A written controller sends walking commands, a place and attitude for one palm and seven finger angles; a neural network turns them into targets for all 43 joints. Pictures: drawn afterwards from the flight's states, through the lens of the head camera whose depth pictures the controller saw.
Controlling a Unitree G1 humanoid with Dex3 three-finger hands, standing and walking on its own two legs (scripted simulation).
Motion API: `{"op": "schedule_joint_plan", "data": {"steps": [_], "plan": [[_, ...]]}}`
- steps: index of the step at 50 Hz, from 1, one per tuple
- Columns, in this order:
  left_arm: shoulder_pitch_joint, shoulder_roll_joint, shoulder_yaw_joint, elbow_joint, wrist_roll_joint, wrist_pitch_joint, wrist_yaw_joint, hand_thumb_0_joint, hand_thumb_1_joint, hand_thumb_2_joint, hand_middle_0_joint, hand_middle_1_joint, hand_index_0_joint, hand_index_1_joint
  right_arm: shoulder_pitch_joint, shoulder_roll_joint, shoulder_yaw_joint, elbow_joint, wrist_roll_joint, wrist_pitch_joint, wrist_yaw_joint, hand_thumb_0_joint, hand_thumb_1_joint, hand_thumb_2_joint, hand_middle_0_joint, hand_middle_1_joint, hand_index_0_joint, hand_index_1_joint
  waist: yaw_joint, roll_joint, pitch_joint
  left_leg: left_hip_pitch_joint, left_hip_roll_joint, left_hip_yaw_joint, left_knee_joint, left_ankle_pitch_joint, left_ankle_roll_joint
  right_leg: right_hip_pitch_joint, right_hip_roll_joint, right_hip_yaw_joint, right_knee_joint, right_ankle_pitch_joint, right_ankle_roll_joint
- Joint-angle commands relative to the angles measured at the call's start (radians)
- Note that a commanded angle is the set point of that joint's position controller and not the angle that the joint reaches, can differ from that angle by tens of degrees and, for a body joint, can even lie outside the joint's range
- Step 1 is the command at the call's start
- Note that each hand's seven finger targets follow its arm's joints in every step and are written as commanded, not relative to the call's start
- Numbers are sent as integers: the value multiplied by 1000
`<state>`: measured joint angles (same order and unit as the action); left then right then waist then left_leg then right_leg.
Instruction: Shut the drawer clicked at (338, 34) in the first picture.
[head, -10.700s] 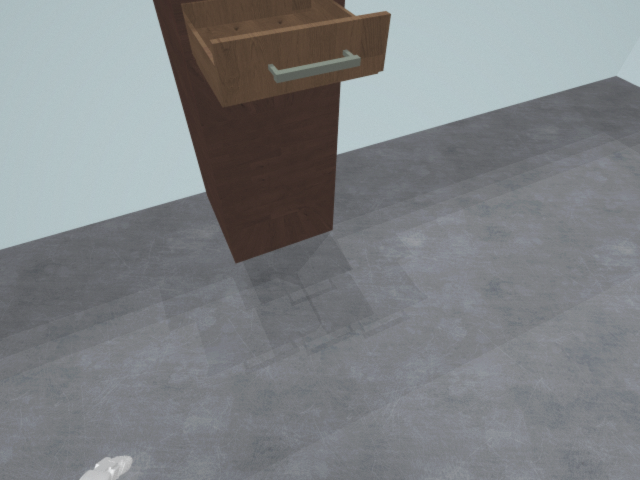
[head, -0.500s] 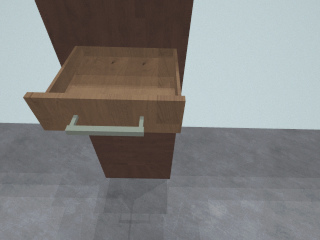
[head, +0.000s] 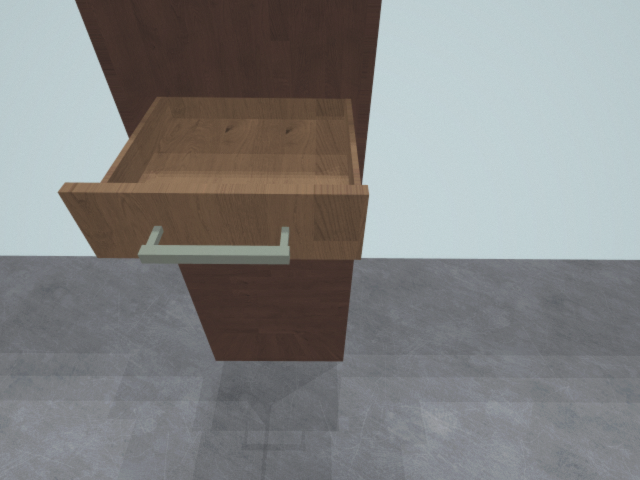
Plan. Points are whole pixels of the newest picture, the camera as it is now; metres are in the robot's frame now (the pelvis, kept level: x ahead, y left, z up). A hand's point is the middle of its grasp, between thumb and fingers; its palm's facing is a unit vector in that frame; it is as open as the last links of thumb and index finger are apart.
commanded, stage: look again from close up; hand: left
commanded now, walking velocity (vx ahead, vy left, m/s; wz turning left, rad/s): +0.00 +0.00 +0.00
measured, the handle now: (218, 244) +0.38 +0.16 +0.11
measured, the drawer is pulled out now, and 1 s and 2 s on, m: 0.25 0.25 0.25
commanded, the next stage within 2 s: shuffle to correct the standing spot in 0.04 s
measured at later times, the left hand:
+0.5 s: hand out of the picture -0.02 +0.13 -0.18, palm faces +0.03 -0.99 -0.15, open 7.4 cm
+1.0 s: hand out of the picture +0.02 +0.17 -0.18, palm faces +0.01 -0.97 -0.23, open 7.4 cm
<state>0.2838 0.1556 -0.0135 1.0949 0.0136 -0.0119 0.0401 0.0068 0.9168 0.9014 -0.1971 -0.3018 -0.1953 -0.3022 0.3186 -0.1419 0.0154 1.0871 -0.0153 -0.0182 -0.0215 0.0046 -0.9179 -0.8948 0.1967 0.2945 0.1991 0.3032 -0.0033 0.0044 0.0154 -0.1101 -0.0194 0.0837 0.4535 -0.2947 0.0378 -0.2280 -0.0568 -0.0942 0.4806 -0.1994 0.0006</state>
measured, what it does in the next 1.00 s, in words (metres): stands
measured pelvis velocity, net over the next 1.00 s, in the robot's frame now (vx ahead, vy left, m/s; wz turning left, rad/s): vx -0.01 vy -0.01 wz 0.00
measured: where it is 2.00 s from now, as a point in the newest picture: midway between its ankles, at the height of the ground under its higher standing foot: outside the picture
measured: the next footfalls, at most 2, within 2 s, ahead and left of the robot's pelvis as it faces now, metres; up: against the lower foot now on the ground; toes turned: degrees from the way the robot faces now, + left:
none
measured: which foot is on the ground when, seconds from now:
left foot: down 0.00-1.00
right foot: down 0.00-1.00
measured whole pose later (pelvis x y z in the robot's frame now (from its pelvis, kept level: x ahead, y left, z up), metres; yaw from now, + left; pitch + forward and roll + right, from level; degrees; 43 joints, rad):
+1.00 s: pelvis -0.01 -0.01 -0.01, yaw +0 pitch -3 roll +0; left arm 0.26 0.17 0.01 1.05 0.02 -0.02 0.06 0.01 0.92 0.90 -0.20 -0.30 -0.20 -0.30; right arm 0.21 -0.17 -0.03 1.02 0.00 0.01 -0.03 0.01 -0.93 -0.89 0.20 0.29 0.20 0.30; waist -0.01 0.00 0.08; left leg -0.19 0.02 0.08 0.57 -0.33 0.01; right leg -0.27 -0.03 -0.10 0.55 -0.22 -0.02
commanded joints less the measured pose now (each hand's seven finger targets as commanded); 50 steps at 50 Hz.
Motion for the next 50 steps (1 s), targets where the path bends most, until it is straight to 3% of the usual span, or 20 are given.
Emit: {"op": "schedule_joint_plan", "data": {"steps": [1, 7, 10, 14, 18, 23, 25, 27, 29, 31, 32, 34, 37, 43, 44, 45, 46, 47, 49, 50], "plan": [[63, 80, 10, -35, -5, -8, 1, 0, 900, 900, -200, -300, -200, -300, 57, -94, -12, -22, 4, -13, -3, 0, -900, -900, 200, 300, 200, 300, 8, -15, 94, -167, 110, -126, -156, 63, -4, 57, -65, 95, -88, 23, -32], [72, 80, 12, -28, -4, -12, 1, 0, 900, 900, -200, -300, -200, -300, 58, -84, -11, 1, 6, -12, -2, 0, -900, -900, 200, 300, 200, 300, 8, -9, 76, -151, 108, -118, -158, 60, -7, 69, -71, 100, -104, 30, -32], [84, 72, 13, -14, -1, -4, -3, 0, 900, 900, -200, -300, -200, -300, 72, -76, -13, 17, -1, -3, -2, 0, -900, -900, 200, 300, 200, 300, 4, -19, 86, -162, 115, -131, -181, -108, -1, 42, -53, 88, -101, -128, -34], [104, 52, 19, -18, 11, 7, -10, 0, 900, 900, -200, -300, -200, -300, 68, -99, -28, 13, -8, 10, -2, 0, -900, -900, 200, 300, 200, 300, 4, 37, 165, -237, 147, -177, -232, -314, 22, -26, -19, 53, -45, -222, -34], [131, 34, 23, -22, 14, 5, -18, 0, 900, 900, -200, -300, -200, -300, 77, -103, -39, 11, -8, 6, -10, 0, -900, -900, 200, 300, 200, 300, 6, 49, 179, -231, 174, -195, -219, -281, 43, -45, -2, 43, -1, -156, -43], [178, 41, 34, -14, 11, -3, -23, 0, 900, 900, -200, -300, -200, -300, 91, -77, -41, 9, -6, -5, -17, 0, -900, -900, 200, 300, 200, 300, 11, -18, 152, -208, 146, -125, -92, -121, 38, -26, -32, 103, -33, -104, -67], [207, 57, 41, -1, 9, -10, -19, 0, 900, 900, -200, -300, -200, -300, 100, -41, -33, 12, -4, -10, -20, 0, -900, -900, 200, 300, 200, 300, 10, -113, 104, -213, 86, -34, 23, -38, 15, 48, -81, 164, -75, 3, -92], [224, 73, 43, 13, 0, -22, -9, 0, 900, 900, -200, -300, -200, -300, 105, -7, -19, 20, 1, -9, -21, 0, -900, -900, 200, 300, 200, 300, 4, -147, 48, -201, 55, 6, 109, -47, -15, 95, -160, 233, -116, 204, -122], [179, 62, 35, 12, -4, -32, -1, 0, 900, 900, -200, -300, -200, -300, 108, 8, -12, 38, 7, -9, -21, 0, -900, -900, 200, 300, 200, 300, -16, -80, 12, -110, 78, -26, 42, 32, -28, 90, -156, 190, -74, 458, -117], [156, 45, 26, 3, -9, -37, 3, 0, 900, 900, -200, -300, -200, -300, 115, -13, -15, 56, 11, -19, -25, 0, -900, -900, 200, 300, 200, 300, -12, 24, -20, -53, 115, -62, -4, 363, -30, 129, -96, 109, 6, 679, -67], [160, 57, 29, 2, -11, -40, 7, 0, 900, 900, -200, -300, -200, -300, 108, -29, -18, 54, 14, -20, -30, 0, -900, -900, 200, 300, 200, 300, -2, 46, -46, -44, 122, -56, 6, 454, -33, 161, -97, 104, 20, 736, -57], [168, 85, 36, -1, -12, -35, 14, 0, 900, 900, -200, -300, -200, -300, 84, -35, -25, 40, 21, -11, -34, 0, -900, -900, 200, 300, 200, 300, 7, 34, -75, -45, 116, -40, 14, 424, -44, 205, -116, 113, 33, 822, -56], [142, 81, 42, -23, -6, -22, 21, 0, 900, 900, -200, -300, -200, -300, 68, -42, -38, 20, 21, 1, -34, 0, -900, -900, 200, 300, 200, 300, 6, -28, -54, -56, 117, -42, 5, 382, -45, 181, -123, 117, 39, 790, -58], [79, 71, 34, -46, -3, -5, 16, 0, 900, 900, -200, -300, -200, -300, 26, -51, -38, 11, 14, 13, -25, 0, -900, -900, 200, 300, 200, 300, 5, -27, 3, -39, 131, -62, -42, 318, -32, 88, -97, 123, -20, 427, -54], [173, 144, 53, -3, 4, -17, 46, 0, 900, 900, -200, -300, -200, -300, -91, -121, -60, -77, 22, 2, -16, 0, -900, -900, 200, 300, 200, 300, 45, -33, 9, -132, 123, -7, 197, 239, -55, 99, -154, 175, -19, 855, -6], [137, 179, 51, -30, 7, -23, 40, 0, 900, 900, -200, -300, -200, -300, -59, -92, -50, -114, 24, 9, -10, 0, -900, -900, 200, 300, 200, 300, -4, -47, -6, -199, 70, -7, 182, 36, -61, 178, -220, 196, 4, 1029, -70], [125, 173, 52, -62, 6, -25, 31, 0, 900, 900, -200, -300, -200, -300, -11, -47, -51, -105, 20, 13, -8, 0, -900, -900, 200, 300, 200, 300, 0, -75, -99, -161, 65, -27, 151, -84, -40, 191, -242, 224, 14, 915, -108], [79, 154, 44, -74, 9, -20, 28, 0, 900, 900, -200, -300, -200, -300, 8, -50, -54, -102, 19, 17, -7, 0, -900, -900, 200, 300, 200, 300, -22, -106, -124, -115, 65, -23, 93, -70, -42, 147, -221, 182, -5, 672, -119], [-11, 142, 38, -113, 6, -4, 17, 0, 900, 900, -200, -300, -200, -300, 22, -78, -53, -96, 9, 22, 1, 0, -900, -900, 200, 300, 200, 300, -39, -69, -57, -43, 75, -50, 21, -13, -36, -35, -147, 160, -75, 33, -85], [-31, 140, 41, -130, 4, 6, 14, 0, 900, 900, -200, -300, -200, -300, 34, -89, -54, -103, -1, 18, 3, 0, -900, -900, 200, 300, 200, 300, -36, -4, -16, -53, 101, -76, -15, -5, -24, -99, -104, 144, -80, -158, -70]]}}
